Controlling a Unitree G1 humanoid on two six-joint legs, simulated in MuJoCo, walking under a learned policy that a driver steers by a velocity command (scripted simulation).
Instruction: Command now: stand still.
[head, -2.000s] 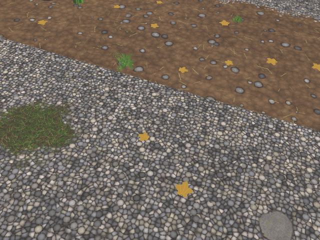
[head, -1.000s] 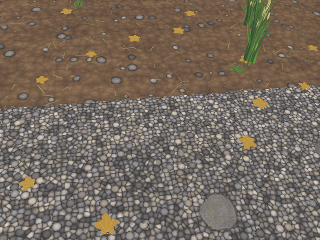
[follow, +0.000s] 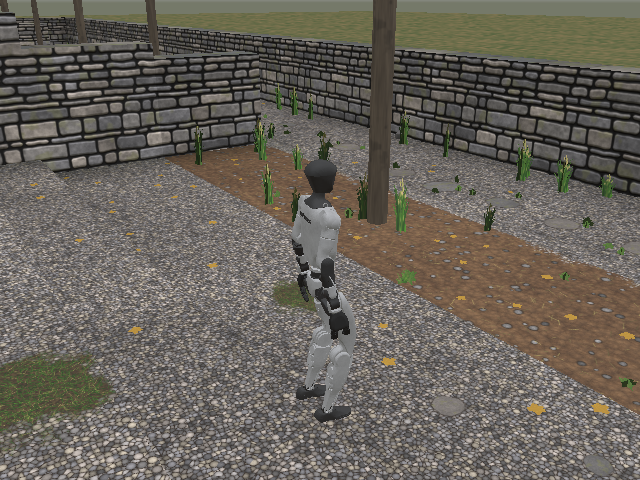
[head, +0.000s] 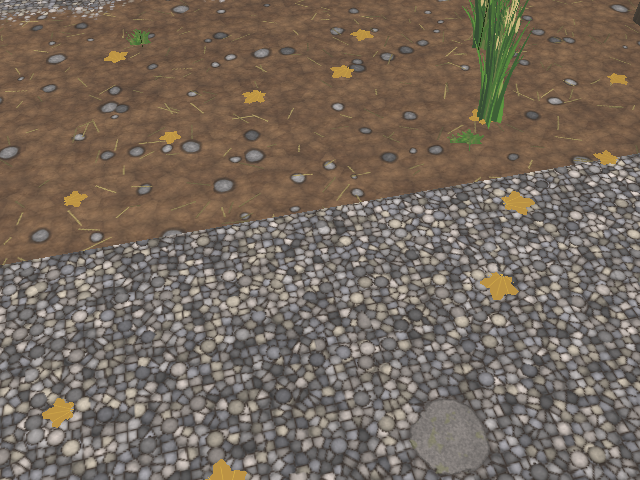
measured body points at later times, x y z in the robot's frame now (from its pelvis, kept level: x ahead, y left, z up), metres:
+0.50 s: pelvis +0.00 +0.01 +0.00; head +0.00 +0.01 +0.45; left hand -0.01 +0.22 -0.16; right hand -0.03 -0.21 -0.16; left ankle -0.03 +0.11 -0.74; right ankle -0.01 -0.10 -0.74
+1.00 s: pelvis +0.13 -0.03 +0.00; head +0.15 -0.04 +0.45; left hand +0.03 +0.19 -0.14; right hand +0.19 -0.26 -0.16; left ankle +0.17 +0.09 -0.66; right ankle +0.05 -0.10 -0.74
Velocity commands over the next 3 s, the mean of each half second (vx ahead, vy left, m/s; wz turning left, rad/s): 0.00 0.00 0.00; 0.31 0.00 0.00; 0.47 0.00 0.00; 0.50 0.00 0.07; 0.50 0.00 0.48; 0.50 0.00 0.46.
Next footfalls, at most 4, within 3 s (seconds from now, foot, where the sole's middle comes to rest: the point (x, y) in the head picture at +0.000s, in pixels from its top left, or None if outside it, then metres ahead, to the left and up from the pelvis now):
1.22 left None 0.43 0.06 -0.78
1.80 right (379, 386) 0.74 -0.10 -0.78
2.34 left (301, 295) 1.00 0.09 -0.78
2.90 right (303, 197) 1.38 0.09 -0.78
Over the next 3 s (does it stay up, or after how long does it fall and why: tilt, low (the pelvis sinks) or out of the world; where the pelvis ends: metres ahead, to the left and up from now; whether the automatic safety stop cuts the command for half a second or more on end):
stays up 1.24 0.10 -0.01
